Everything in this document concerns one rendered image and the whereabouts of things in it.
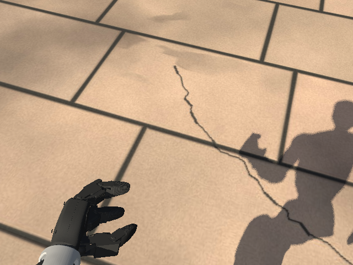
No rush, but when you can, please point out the left robot hand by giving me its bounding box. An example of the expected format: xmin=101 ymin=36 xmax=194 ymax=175
xmin=50 ymin=179 xmax=137 ymax=258

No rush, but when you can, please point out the robot left forearm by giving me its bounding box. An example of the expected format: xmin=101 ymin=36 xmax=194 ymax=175
xmin=36 ymin=245 xmax=81 ymax=265

